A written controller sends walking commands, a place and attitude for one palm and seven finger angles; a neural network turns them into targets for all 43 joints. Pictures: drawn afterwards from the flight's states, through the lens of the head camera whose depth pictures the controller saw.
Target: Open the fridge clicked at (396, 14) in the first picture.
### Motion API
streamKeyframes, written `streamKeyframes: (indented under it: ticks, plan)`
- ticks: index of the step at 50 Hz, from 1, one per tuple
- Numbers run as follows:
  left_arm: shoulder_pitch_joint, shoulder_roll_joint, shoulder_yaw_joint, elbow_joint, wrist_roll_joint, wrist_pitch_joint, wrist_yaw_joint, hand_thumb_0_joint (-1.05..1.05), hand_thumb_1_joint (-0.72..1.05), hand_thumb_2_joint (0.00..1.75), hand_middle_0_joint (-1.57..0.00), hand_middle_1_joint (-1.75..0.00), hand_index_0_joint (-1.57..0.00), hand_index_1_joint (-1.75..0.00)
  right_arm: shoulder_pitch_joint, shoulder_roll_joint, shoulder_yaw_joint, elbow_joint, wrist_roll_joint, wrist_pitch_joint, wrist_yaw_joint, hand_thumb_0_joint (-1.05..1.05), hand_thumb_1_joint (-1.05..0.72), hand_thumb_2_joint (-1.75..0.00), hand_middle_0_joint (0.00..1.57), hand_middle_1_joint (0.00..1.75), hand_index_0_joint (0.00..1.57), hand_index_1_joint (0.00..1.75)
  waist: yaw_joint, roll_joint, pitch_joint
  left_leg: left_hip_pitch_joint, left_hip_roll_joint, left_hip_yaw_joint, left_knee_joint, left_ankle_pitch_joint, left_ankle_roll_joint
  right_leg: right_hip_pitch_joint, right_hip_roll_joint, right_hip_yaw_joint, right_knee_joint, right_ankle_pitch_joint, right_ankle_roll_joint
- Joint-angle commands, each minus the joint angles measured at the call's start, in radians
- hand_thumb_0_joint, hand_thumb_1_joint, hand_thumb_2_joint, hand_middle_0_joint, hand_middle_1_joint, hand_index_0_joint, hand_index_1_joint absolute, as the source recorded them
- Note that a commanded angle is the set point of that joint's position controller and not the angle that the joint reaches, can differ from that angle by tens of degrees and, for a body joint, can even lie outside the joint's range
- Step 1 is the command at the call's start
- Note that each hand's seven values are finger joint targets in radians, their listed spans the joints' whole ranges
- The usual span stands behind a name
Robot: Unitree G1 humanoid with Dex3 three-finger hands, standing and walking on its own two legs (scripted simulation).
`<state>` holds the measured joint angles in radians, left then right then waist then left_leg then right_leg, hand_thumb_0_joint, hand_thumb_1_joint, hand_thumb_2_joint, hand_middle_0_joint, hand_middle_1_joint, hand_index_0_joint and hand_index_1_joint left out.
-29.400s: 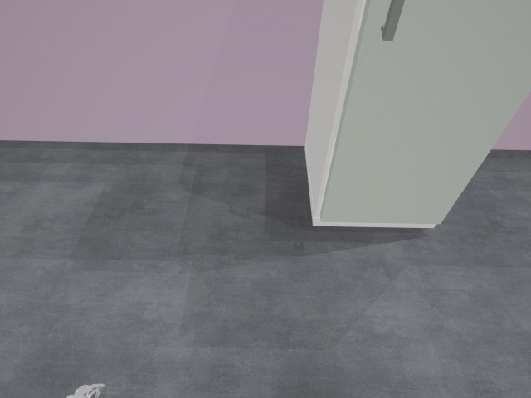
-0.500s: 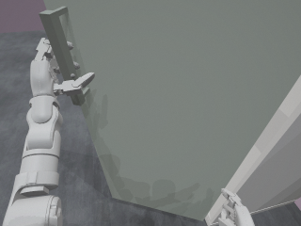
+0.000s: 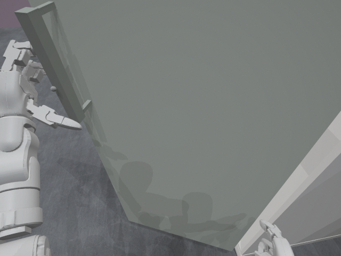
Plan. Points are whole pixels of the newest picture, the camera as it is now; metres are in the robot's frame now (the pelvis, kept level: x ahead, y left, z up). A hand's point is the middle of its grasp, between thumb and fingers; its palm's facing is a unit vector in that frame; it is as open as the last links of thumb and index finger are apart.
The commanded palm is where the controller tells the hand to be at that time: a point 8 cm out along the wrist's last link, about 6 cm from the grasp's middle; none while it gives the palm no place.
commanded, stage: slip the hand off the handle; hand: left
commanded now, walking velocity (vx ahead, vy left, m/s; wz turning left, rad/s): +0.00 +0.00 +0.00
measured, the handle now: (65, 69) +0.39 +0.24 +0.27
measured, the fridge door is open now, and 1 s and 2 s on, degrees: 64 64 64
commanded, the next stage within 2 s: draw the hand back to the body in 1.50 s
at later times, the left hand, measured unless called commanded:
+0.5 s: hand (19, 88) +0.34 +0.31 +0.25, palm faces +0.27 -0.95 -0.16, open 14.7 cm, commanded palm +0.30 +0.35 +0.25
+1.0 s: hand out of the picture +0.27 +0.30 +0.25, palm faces +0.27 -0.95 -0.18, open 14.7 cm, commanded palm +0.22 +0.35 +0.25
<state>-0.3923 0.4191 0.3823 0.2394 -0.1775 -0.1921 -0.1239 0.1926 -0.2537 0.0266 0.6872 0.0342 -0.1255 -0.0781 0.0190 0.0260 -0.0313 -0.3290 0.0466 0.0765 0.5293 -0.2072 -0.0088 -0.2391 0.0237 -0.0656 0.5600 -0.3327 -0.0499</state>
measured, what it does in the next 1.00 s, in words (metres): stands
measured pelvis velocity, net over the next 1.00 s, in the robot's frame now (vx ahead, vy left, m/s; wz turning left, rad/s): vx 0.00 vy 0.04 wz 0.02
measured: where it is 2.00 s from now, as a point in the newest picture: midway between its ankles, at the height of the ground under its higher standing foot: outside the picture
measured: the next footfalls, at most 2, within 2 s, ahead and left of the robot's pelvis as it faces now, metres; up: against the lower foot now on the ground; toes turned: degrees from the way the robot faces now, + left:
none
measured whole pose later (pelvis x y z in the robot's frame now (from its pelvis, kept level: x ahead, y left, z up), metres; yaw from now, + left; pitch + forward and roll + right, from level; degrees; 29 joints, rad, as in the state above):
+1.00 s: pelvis +0.00 +0.04 +0.00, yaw +1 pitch -2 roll -1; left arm -0.14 0.42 0.42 -0.11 -0.26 -0.08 -0.20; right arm 0.16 -0.23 0.07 0.65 0.04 -0.16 -0.12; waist 0.07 0.03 -0.03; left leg -0.29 0.00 0.07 0.54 -0.22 0.04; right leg -0.17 -0.02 -0.07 0.52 -0.32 0.00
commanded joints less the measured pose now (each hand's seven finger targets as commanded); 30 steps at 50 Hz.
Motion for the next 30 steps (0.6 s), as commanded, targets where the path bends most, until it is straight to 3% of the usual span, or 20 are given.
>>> streamKeyframes:
  ticks: [1,5,6,9,10,13,16,17,19,23,25,27,30]
  plan:
    - [-0.349,0.315,0.131,-0.201,-0.025,-0.053,-0.024,0.0,-0.55,0.2,-0.25,-1.15,-0.25,-1.15,-0.085,-0.117,-0.041,-0.159,0.009,-0.045,-0.015,0.0,-0.9,-0.9,0.2,0.3,0.2,0.3,0.011,-0.026,-0.255,0.159,-0.042,-0.018,0.002,0.181,0.047,0.017,-0.056,0.094,-0.09,0.46,0.079]
    - [-0.338,0.31,0.12,-0.181,-0.041,-0.03,-0.075,0.0,-0.55,0.2,-0.25,-1.15,-0.25,-1.15,-0.079,-0.123,-0.042,-0.16,0.016,-0.038,-0.024,0.0,-0.9,-0.9,0.2,0.3,0.2,0.3,0.005,-0.011,-0.228,0.162,-0.041,-0.019,0.01,0.175,0.048,-0.015,-0.054,0.095,-0.094,0.449,0.083]
    - [-0.315,0.331,0.139,-0.155,-0.05,-0.02,-0.083,0.0,-0.55,0.2,-0.25,-1.15,-0.25,-1.15,-0.072,-0.128,-0.043,-0.163,0.018,-0.036,-0.026,0.0,-0.9,-0.9,0.2,0.3,0.2,0.3,0.002,-0.036,-0.228,0.151,-0.04,-0.023,0.01,0.166,0.048,-0.021,-0.054,0.094,-0.097,0.438,0.086]
    - [-0.357,0.338,0.131,-0.181,-0.061,-0.02,-0.108,0.0,-0.55,0.2,-0.25,-1.15,-0.25,-1.15,-0.077,-0.129,-0.042,-0.168,0.018,-0.037,-0.036,0.0,-0.9,-0.9,0.2,0.3,0.2,0.3,-0.001,-0.01,-0.226,0.17,-0.039,-0.033,0.007,0.164,0.048,-0.049,-0.041,0.079,-0.101,0.363,0.066]
    - [-0.37,0.326,0.12,-0.213,-0.06,-0.028,-0.108,0.0,-0.55,0.2,-0.25,-1.15,-0.25,-1.15,-0.081,-0.128,-0.042,-0.165,0.016,-0.038,-0.038,0.0,-0.9,-0.9,0.2,0.3,0.2,0.3,0.0,0.036,-0.241,0.196,-0.039,-0.031,0.009,0.19,0.05,-0.045,-0.04,0.076,-0.097,0.376,0.057]
    - [-0.373,0.346,0.136,-0.202,-0.067,-0.031,-0.11,0.0,-0.55,0.2,-0.25,-1.15,-0.25,-1.15,-0.072,-0.129,-0.042,-0.163,0.015,-0.043,-0.043,0.0,-0.9,-0.9,0.2,0.3,0.2,0.3,-0.005,0.014,-0.248,0.206,-0.035,-0.044,0.007,0.185,0.049,-0.067,-0.031,0.063,-0.098,0.326,0.049]
    - [-0.375,0.383,0.167,-0.196,-0.06,-0.042,-0.107,0.0,-0.55,0.2,-0.25,-1.15,-0.25,-1.15,-0.07,-0.134,-0.042,-0.157,0.01,-0.046,-0.048,0.0,-0.9,-0.9,0.2,0.3,0.2,0.3,0.003,0.038,-0.266,0.211,-0.031,-0.052,0.004,0.193,0.048,-0.058,-0.032,0.058,-0.093,0.31,0.04]
    - [-0.377,0.362,0.148,-0.188,-0.063,-0.038,-0.109,0.0,-0.55,0.2,-0.25,-1.15,-0.25,-1.15,-0.071,-0.13,-0.039,-0.158,0.012,-0.047,-0.049,0.0,-0.9,-0.9,0.2,0.3,0.2,0.3,0.0,0.029,-0.253,0.21,-0.031,-0.054,0.0,0.181,0.048,-0.07,-0.029,0.054,-0.096,0.289,0.039]
    - [-0.383,0.379,0.154,-0.147,-0.063,-0.031,-0.116,0.0,-0.55,0.2,-0.25,-1.15,-0.25,-1.15,-0.067,-0.133,-0.037,-0.154,0.013,-0.049,-0.053,0.0,-0.9,-0.9,0.2,0.3,0.2,0.3,-0.004,0.039,-0.226,0.202,-0.027,-0.062,-0.007,0.142,0.046,-0.099,-0.025,0.05,-0.106,0.224,0.037]
    - [-0.431,0.379,0.128,-0.13,-0.053,-0.031,-0.123,0.0,-0.55,0.2,-0.25,-1.15,-0.25,-1.15,-0.059,-0.137,-0.035,-0.154,0.013,-0.052,-0.059,0.0,-0.9,-0.9,0.2,0.3,0.2,0.3,-0.015,0.06,-0.232,0.222,-0.02,-0.077,-0.012,0.133,0.044,-0.123,-0.022,0.041,-0.108,0.186,0.03]
    - [-0.431,0.393,0.141,-0.165,-0.048,-0.045,-0.122,0.0,-0.55,0.2,-0.25,-1.15,-0.25,-1.15,-0.053,-0.14,-0.037,-0.154,0.006,-0.055,-0.059,0.0,-0.9,-0.9,0.2,0.3,0.2,0.3,-0.004,0.099,-0.274,0.254,-0.016,-0.085,-0.007,0.185,0.043,-0.102,-0.023,0.039,-0.099,0.218,0.021]
    - [-0.354,0.367,0.146,-0.212,-0.058,-0.049,-0.124,0.0,-0.55,0.2,-0.25,-1.15,-0.25,-1.15,-0.059,-0.132,-0.036,-0.176,0.004,-0.06,-0.05,0.0,-0.9,-0.9,0.2,0.3,0.2,0.3,0.013,0.08,-0.315,0.277,-0.016,-0.093,-0.007,0.233,0.042,-0.078,-0.02,0.03,-0.086,0.253,0.02]
    - [-0.208,0.359,0.184,-0.244,-0.081,-0.037,-0.127,0.0,-0.55,0.2,-0.25,-1.15,-0.25,-1.15,-0.075,-0.132,-0.034,-0.187,0.005,-0.059,-0.043,0.0,-0.9,-0.9,0.2,0.3,0.2,0.3,0.039,0.05,-0.285,0.257,-0.009,-0.09,-0.018,0.247,0.04,-0.047,-0.02,0.022,-0.087,0.271,0.019]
